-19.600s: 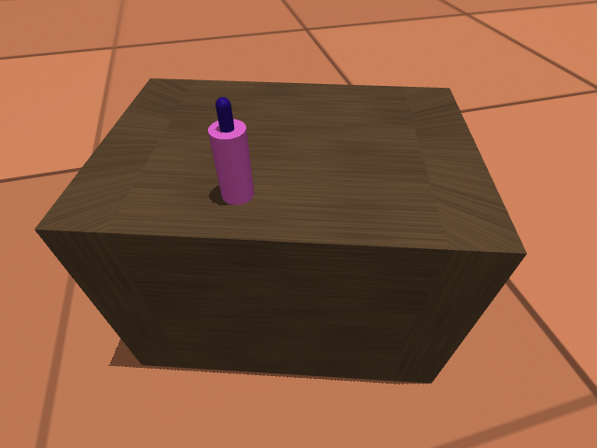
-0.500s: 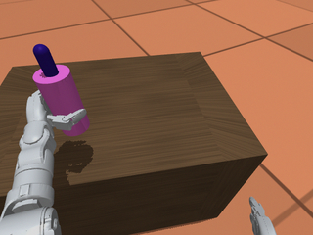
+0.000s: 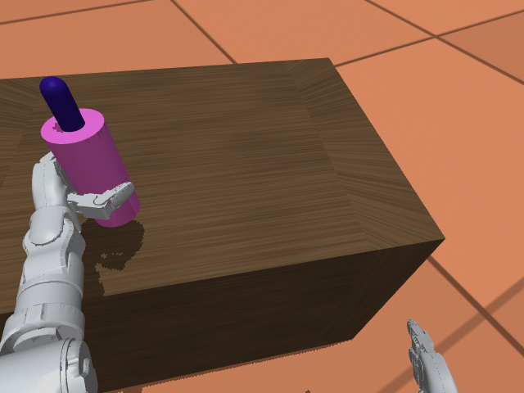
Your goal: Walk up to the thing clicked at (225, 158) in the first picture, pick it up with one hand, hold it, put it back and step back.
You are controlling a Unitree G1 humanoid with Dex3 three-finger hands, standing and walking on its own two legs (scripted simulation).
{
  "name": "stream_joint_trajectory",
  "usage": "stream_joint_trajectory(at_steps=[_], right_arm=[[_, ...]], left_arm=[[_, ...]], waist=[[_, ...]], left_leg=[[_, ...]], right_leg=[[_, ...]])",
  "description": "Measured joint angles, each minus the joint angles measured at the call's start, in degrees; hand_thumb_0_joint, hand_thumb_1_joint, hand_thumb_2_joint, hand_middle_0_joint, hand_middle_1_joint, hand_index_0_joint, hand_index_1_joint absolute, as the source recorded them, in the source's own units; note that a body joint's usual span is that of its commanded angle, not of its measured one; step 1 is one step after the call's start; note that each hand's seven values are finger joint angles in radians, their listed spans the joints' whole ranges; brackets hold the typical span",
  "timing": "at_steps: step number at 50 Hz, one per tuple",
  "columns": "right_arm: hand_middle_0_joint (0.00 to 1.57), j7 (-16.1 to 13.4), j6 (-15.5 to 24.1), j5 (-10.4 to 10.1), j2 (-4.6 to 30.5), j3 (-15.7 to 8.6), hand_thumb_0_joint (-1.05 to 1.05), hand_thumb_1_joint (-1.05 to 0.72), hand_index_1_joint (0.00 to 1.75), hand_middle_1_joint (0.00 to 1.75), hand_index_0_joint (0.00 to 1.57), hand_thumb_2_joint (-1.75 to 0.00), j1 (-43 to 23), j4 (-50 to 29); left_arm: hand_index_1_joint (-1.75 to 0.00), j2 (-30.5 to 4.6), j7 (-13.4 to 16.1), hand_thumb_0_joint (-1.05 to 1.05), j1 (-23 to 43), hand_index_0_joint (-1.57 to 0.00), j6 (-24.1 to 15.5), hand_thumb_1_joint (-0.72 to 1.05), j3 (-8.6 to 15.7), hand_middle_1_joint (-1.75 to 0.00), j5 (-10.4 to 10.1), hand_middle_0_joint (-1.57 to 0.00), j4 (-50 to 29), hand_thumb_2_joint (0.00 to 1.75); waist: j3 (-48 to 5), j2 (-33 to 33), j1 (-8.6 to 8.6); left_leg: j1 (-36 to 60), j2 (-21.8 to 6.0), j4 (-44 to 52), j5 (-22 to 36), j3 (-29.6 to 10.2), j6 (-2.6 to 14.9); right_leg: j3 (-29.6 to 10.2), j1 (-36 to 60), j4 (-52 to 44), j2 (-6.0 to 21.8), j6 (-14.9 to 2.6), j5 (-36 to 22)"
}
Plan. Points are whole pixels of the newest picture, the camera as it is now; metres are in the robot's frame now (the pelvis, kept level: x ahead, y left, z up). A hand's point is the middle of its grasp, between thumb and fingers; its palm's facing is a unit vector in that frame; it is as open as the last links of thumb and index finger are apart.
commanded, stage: lower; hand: left
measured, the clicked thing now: (89, 156) +0.45 +0.22 +0.15
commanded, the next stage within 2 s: loosen in 0.98 s
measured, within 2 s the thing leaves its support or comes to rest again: rests again in 0.96 s
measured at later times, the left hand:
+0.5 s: hand (111, 191) +0.46 +0.22 +0.06, palm faces +0.18 -0.98 +0.02, open 10.3 cm
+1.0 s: hand (116, 201) +0.46 +0.22 +0.03, palm faces +0.19 -0.98 +0.01, open 10.3 cm
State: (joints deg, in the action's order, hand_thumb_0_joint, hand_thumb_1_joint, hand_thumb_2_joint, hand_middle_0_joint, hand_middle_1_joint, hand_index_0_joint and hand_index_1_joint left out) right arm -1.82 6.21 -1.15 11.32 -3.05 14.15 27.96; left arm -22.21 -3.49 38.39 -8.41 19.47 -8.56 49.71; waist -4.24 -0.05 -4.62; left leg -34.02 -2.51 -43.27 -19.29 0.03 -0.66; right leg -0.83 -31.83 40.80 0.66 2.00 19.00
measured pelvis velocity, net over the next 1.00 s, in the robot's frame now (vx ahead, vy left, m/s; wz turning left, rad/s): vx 0.00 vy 0.00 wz -0.01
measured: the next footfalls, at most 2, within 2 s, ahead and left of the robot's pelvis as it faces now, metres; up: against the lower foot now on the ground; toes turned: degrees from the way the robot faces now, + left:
none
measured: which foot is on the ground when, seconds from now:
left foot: down 0.00-1.00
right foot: down 0.00-1.00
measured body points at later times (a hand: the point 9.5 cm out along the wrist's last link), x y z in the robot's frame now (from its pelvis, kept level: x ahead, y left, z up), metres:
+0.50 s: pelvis +0.00 +0.00 -0.02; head +0.08 +0.03 +0.42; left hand +0.45 +0.27 +0.06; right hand +0.16 -0.25 -0.06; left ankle +0.02 +0.12 -0.71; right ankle +0.01 -0.14 -0.71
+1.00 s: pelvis +0.00 +0.00 -0.03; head +0.09 +0.03 +0.41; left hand +0.45 +0.27 +0.04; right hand +0.15 -0.25 -0.05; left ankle +0.02 +0.12 -0.71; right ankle +0.01 -0.14 -0.71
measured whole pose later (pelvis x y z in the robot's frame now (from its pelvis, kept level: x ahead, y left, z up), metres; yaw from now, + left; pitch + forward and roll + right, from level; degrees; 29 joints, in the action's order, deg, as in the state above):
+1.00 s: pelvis +0.00 +0.00 -0.03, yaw +0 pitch +16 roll -3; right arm 0.6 2.2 0.9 12.6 -2.1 21.5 8.0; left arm -23.5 -4.4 37.7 -18.1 21.7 -6.6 53.6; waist -6.4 -0.7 -7.8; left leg -47.7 -3.2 -56.9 -25.3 -1.0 -0.5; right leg -0.4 -44.7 53.1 -0.1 2.3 24.4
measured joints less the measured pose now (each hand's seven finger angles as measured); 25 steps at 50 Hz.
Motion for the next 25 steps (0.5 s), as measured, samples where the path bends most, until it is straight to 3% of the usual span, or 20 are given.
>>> stream_joint_trajectory(at_steps=[8,17,25], right_arm=[[0.06,-0.11,-0.38,0.28,0.39,0.79,-0.01,0.49,0.05,0.05,0.06,-0.06,1.3,-2.67],[0.06,0.55,-1.42,0.94,1.01,0.1,-0.01,0.5,0.05,0.05,0.06,-0.06,2.61,-7.59],[0.06,0.79,-2.0,1.17,0.67,1.53,-0.01,0.49,0.05,0.05,0.06,-0.06,4.16,-11.69]], left_arm=[[-1.0,-0.91,-1.08,0.0,0.37,-0.72,-3.35,-0.46,-0.12,-1.0,0.36,-0.7,1.25,1.14],[-1.0,-1.58,-0.33,0.0,0.71,-0.73,-5.34,-0.46,1.63,-1.0,0.88,-0.7,3.54,1.14],[-1.0,-1.32,-1.59,0.0,-0.15,-0.73,-6.74,-0.45,1.49,-1.0,1.0,-0.7,2.72,1.14]], waist=[[-0.96,-0.49,-1.03],[-1.29,0.02,-1.84],[-2.13,-0.73,-2.26]], left_leg=[[-3.68,-0.38,-3.76,-1.64,-0.2,-0.01],[-7.84,-0.53,-7.35,-3.14,-0.35,0.09],[-9.33,-0.6,-9.17,-4.21,-0.75,0.04]], right_leg=[[0.05,-3.5,3.31,-0.39,-0.01,1.38],[0.07,-7.53,6.63,-0.56,0.1,2.73],[0.4,-8.79,8.2,-0.63,0.1,3.77]])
